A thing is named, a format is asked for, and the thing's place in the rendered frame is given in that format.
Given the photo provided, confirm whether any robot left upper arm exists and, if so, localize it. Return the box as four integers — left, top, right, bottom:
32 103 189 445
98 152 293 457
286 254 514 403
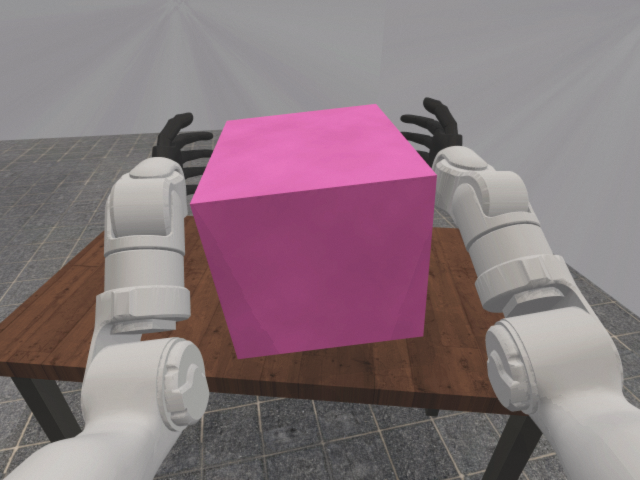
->
3 337 209 480

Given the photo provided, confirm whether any left robot hand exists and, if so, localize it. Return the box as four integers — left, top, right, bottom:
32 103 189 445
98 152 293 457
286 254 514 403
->
152 113 214 196

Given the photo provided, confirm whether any right robot hand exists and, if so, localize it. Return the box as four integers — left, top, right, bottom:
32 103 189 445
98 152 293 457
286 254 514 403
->
400 97 462 169

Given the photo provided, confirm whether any table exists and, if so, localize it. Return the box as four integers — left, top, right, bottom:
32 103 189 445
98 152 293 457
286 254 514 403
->
0 216 543 480

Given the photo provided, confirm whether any carton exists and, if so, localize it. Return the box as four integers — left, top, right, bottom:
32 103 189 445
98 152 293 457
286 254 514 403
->
190 104 437 359

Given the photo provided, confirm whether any robot right forearm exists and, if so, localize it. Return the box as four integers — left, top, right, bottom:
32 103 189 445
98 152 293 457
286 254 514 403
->
432 146 624 389

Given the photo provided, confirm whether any robot right upper arm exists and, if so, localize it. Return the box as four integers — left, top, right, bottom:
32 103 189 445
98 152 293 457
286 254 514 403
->
485 306 640 480

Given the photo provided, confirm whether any robot left forearm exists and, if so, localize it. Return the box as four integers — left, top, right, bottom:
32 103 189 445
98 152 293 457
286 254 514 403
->
81 157 191 421

